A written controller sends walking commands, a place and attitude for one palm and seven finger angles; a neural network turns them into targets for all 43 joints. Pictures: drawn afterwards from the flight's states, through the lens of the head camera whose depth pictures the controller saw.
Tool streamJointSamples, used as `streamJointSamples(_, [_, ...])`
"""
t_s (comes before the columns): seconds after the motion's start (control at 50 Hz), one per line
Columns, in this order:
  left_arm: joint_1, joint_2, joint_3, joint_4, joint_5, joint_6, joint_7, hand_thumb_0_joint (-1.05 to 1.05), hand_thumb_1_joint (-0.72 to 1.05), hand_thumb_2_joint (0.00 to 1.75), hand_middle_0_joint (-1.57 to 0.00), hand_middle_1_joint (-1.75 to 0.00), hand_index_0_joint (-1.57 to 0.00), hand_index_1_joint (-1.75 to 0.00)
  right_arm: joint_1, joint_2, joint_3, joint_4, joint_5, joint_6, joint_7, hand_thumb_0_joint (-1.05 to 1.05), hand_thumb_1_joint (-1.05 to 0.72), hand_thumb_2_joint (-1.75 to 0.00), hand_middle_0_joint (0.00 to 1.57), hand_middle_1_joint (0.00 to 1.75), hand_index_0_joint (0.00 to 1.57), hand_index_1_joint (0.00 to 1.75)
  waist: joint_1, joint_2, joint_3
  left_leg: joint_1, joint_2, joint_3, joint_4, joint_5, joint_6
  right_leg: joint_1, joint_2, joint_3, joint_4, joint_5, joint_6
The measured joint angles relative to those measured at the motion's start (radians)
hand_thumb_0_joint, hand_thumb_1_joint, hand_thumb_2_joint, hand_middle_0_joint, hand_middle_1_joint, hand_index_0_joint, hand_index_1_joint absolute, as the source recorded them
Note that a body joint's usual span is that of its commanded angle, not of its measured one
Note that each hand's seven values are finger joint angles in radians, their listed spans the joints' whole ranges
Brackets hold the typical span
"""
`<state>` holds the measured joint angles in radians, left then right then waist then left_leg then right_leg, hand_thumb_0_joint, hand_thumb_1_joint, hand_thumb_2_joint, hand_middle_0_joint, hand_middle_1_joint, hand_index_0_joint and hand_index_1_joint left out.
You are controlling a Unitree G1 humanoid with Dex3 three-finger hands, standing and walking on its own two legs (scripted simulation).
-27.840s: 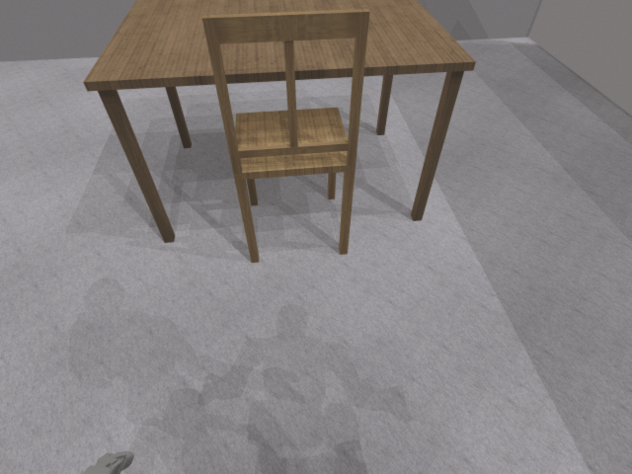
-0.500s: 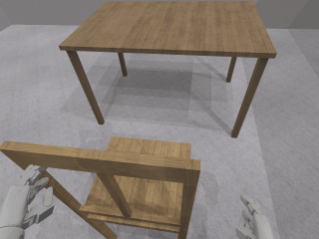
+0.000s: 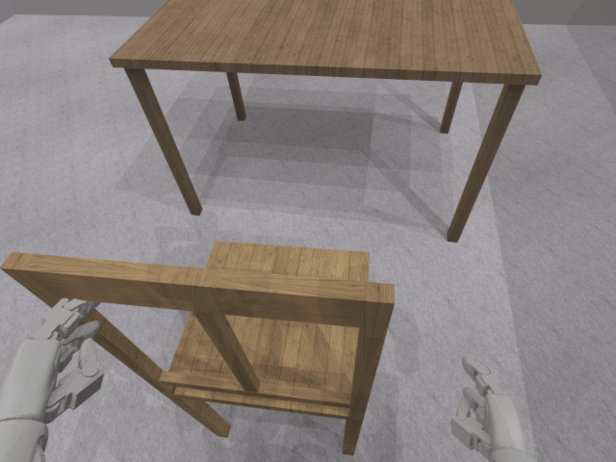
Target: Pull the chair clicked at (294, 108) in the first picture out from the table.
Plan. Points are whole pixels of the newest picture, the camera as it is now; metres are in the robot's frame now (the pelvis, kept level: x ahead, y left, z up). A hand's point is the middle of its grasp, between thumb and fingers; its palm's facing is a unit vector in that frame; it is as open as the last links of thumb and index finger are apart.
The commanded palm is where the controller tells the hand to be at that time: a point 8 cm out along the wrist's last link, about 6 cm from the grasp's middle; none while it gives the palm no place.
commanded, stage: step back with the hand held close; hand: left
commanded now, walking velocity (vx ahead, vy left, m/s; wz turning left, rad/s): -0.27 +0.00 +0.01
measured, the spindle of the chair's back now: (233, 354) +0.25 +0.16 -0.06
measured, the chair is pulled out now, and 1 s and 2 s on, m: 0.67 0.69 0.69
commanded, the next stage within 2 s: stop stepping back and stand still in 0.76 s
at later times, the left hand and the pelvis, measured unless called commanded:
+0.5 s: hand out of the picture +0.08 +0.27 +0.20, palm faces +0.49 -0.66 -0.56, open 6.9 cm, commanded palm +0.03 +0.31 +0.18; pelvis -0.10 +0.00 -0.01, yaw +3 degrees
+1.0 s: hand out of the picture +0.01 +0.28 +0.19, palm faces +0.46 -0.67 -0.58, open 7.4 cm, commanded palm -0.05 +0.31 +0.18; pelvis -0.19 +0.01 -0.01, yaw +0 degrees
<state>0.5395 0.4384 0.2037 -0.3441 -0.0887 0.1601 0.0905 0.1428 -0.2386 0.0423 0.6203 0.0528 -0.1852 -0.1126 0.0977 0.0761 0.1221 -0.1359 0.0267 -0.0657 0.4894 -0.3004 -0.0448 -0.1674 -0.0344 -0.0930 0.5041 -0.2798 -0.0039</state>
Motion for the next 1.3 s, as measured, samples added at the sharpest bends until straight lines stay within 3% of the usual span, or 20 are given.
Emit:
streamJointSamples(0.1, [-0.017,0.02,0.04,-0.042,0.001,-0.032,0.015,0.01,0.9,0.9,-0.32,-0.37,-0.32,-0.32,-0.04,-0.003,-0.011,-0.046,0.002,0.058,-0.003,0.01,-0.91,-0.9,0.2,0.3,0.2,0.3,-0.026,-0.04,0.08,-0.037,-0.006,0.01,-0.027,0.058,0.003,-0.044,-0.004,0.011,-0.021,0.059,0.001])
streamJointSamples(0.22, [0.095,0.095,0.071,-0.159,0.006,-0.067,0.016,0.01,0.9,0.9,-0.26,-0.33,-0.33,-0.33,-0.026,0.013,-0.028,-0.068,0.001,0.091,-0.008,0.01,-0.91,-0.9,0.2,0.3,0.2,0.3,-0.064,-0.085,0.088,-0.109,-0.006,0.003,0.013,0.08,0.005,-0.097,-0.003,0.006,-0.015,0.096,0.002])
streamJointSamples(0.36, [0.174,0.18,0.112,-0.245,0.028,-0.16,0.012,0.01,0.89,0.89,-0.23,-0.31,-0.42,-0.37,0.035,0.029,-0.032,-0.049,-0.014,0.066,-0.026,0.01,-0.91,-0.9,0.2,0.3,0.2,0.3,-0.054,-0.105,0.06,-0.19,-0.005,-0.023,0.088,0.085,0.005,-0.152,-0.002,-0.017,0.024,0.114,0.002])
streamJointSamples(0.46, [0.062,0.152,0.252,-0.31,0.043,-0.3,0.065,0.01,0.89,0.89,-0.26,-0.33,-0.35,-0.35,0.084,0.038,-0.024,-0.007,-0.028,0.024,-0.025,0.01,-0.9,-0.9,0.2,0.3,0.2,0.3,-0.032,-0.086,0.019,-0.246,0.01,-0.023,0.16,0.034,0.016,-0.182,-0.009,-0.049,0.071,0.103,-0.005])
streamJointSamples(0.54, [-0.036,0.063,0.325,-0.273,0.044,-0.376,0.108,0.01,0.89,0.89,-0.24,-0.32,-0.29,-0.33,0.082,0.033,-0.022,0.042,-0.037,0.032,0.005,0.01,-0.9,-0.9,0.2,0.3,0.2,0.3,-0.031,-0.069,-0.064,-0.288,0.004,0.011,0.27,-0.112,0.022,-0.214,-0.017,-0.028,0.079,0.116,-0.02])
streamJointSamples(0.6, [-0.085,-0.016,0.289,-0.167,0.044,-0.358,0.117,0.0,0.89,0.9,-0.22,-0.31,-0.25,-0.31,0.071,0.017,-0.03,0.073,-0.035,0.068,0.024,0.01,-0.9,-0.9,0.2,0.3,0.2,0.3,-0.051,-0.055,-0.137,-0.264,-0.012,0.068,0.366,-0.137,0.035,-0.234,-0.036,0.002,0.078,0.129,-0.009])
streamJointSamples(0.66, [-0.116,-0.067,0.232,-0.057,0.049,-0.301,0.107,0.0,0.9,0.9,-0.21,-0.31,-0.23,-0.31,0.072,0.0,-0.033,0.05,-0.026,0.098,0.025,0.01,-0.9,-0.9,0.2,0.3,0.2,0.3,-0.084,-0.034,-0.18,-0.176,-0.002,0.095,0.227,-0.161,0.049,-0.267,-0.044,-0.002,0.075,0.139,0.009])
streamJointSamples(0.74, [-0.095,-0.087,0.182,-0.033,0.068,-0.245,0.092,0.0,0.9,0.9,-0.21,-0.31,-0.22,-0.3,0.05,0.016,-0.027,0.007,-0.026,0.118,0.024,0.01,-0.91,-0.9,0.2,0.3,0.2,0.3,-0.105,-0.08,-0.109,-0.171,-0.009,0.119,0.15,-0.001,0.058,-0.292,-0.043,0.029,0.092,0.035,0.028])
streamJointSamples(0.8, [-0.024,-0.072,0.169,-0.133,0.084,-0.24,0.076,0.01,0.89,0.9,-0.21,-0.31,-0.22,-0.3,0.083,0.04,-0.035,-0.034,-0.042,0.093,0.028,0.01,-0.91,-0.9,0.2,0.3,0.2,0.3,-0.136,-0.081,-0.08,-0.204,0.009,0.075,0.126,0.032,0.06,-0.296,0.0,0.041,0.271,-0.025,0.039])
streamJointSamples(0.84, [0.019,-0.041,0.184,-0.236,0.08,-0.268,0.069,0.02,0.89,0.9,-0.21,-0.31,-0.22,-0.3,0.111,0.053,-0.043,-0.036,-0.048,0.068,0.035,0.01,-0.91,-0.9,0.2,0.3,0.2,0.3,-0.13,-0.076,-0.084,-0.241,0.022,0.04,0.11,0.058,0.054,-0.25,0.023,0.035,0.315,-0.042,0.034])
streamJointSamples(0.88, [0.062,0.001,0.236,-0.331,0.07,-0.322,0.07,0.02,0.89,0.9,-0.21,-0.31,-0.22,-0.3,0.121,0.063,-0.046,-0.017,-0.051,0.046,0.045,0.01,-0.9,-0.9,0.2,0.3,0.2,0.3,-0.099,-0.086,-0.098,-0.276,0.032,0.038,0.092,0.08,0.046,-0.181,0.028,0.031,0.266,-0.079,0.028])
streamJointSamples(0.94, [0.09,0.049,0.333,-0.374,0.05,-0.389,0.081,0.01,0.89,0.9,-0.21,-0.31,-0.22,-0.3,0.093,0.071,-0.045,0.015,-0.054,0.029,0.049,0.01,-0.9,-0.9,0.2,0.3,0.2,0.3,-0.059,-0.096,-0.107,-0.318,0.04,0.063,0.07,0.11,0.038,-0.066,0.019,0.048,0.113,-0.106,0.021])
streamJointSamples(1.0, [0.037,0.047,0.354,-0.293,0.044,-0.405,0.077,0.01,0.89,0.9,-0.21,-0.31,-0.22,-0.3,0.028,0.056,-0.042,0.03,-0.047,0.028,0.049,0.01,-0.9,-0.9,0.2,0.3,0.2,0.3,-0.042,-0.058,-0.08,-0.347,0.053,0.083,0.076,0.133,0.029,0.043,0.018,0.059,-0.113,-0.086,0.041])
streamJointSamples(1.06, [-0.014,0.001,0.279,-0.176,0.04,-0.366,0.057,0.01,0.89,0.9,-0.21,-0.3,-0.21,-0.3,-0.017,0.027,-0.043,0.035,-0.034,0.054,0.047,0.01,-0.9,-0.9,0.2,0.3,0.2,0.3,-0.066,0.037,-0.047,-0.332,0.082,0.061,0.062,0.17,0.035,0.075,0.056,0.047,-0.166,-0.014,0.043])
streamJointSamples(1.14, [0.062,-0.022,0.199,-0.135,0.024,-0.31,0.025,0.01,0.89,0.9,-0.21,-0.3,-0.21,-0.3,0.021,0.028,-0.044,0.01,-0.009,0.103,0.046,0.01,-0.9,-0.9,0.2,0.3,0.2,0.3,-0.103,0.013,-0.082,-0.283,0.059,0.075,0.063,0.176,0.064,0.075,0.029,0.06,-0.07,-0.063,0.041])
streamJointSamples(1.18, [0.101,-0.026,0.18,-0.146,0.021,-0.297,0.013,0.01,0.89,0.9,-0.21,-0.31,-0.22,-0.3,0.057,0.026,-0.047,0.005,-0.009,0.113,0.04,0.01,-0.9,-0.9,0.2,0.3,0.2,0.3,-0.116,-0.015,-0.111,-0.25,0.049,0.075,0.055,0.148,0.04,0.086,0.017,0.058,-0.029,-0.095,0.042])
streamJointSamples(1.22, [0.103,-0.025,0.173,-0.155,0.025,-0.299,0.011,0.01,0.89,0.9,-0.21,-0.31,-0.22,-0.3,0.087,0.02,-0.052,0.008,-0.013,0.118,0.03,0.01,-0.91,-0.9,0.2,0.3,0.2,0.3,-0.112,-0.041,-0.131,-0.233,0.043,0.073,0.067,0.15,0.029,0.103,0.01,0.055,-0.009,-0.11,0.044])
streamJointSamples(1.3, [0.023,-0.034,0.192,-0.145,0.04,-0.324,0.031,0.01,0.89,0.9,-0.22,-0.31,-0.22,-0.3,0.122,0.0,-0.062,0.019,-0.017,0.114,0.014,0.01,-0.91,-0.9,0.2,0.3,0.2,0.3,-0.098,-0.059,-0.157,-0.242,0.042,0.055,0.121,0.107,0.04,0.117,0.016,0.043,0.004,-0.114,0.042])
